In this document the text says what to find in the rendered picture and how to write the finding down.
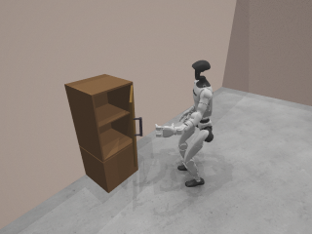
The cupboard door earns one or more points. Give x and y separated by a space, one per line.
133 124

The right robot hand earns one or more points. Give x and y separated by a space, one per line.
186 113

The robot left forearm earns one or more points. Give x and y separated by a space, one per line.
191 123

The robot right forearm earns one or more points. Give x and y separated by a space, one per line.
192 109

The robot left thigh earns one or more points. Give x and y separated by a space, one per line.
197 143

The robot right thigh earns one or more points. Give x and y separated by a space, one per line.
182 144

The handle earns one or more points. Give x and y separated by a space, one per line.
140 126

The robot thigh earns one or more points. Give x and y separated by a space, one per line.
182 144
197 143

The left robot hand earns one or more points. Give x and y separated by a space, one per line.
167 131

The left robot upper arm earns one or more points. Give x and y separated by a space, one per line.
205 97

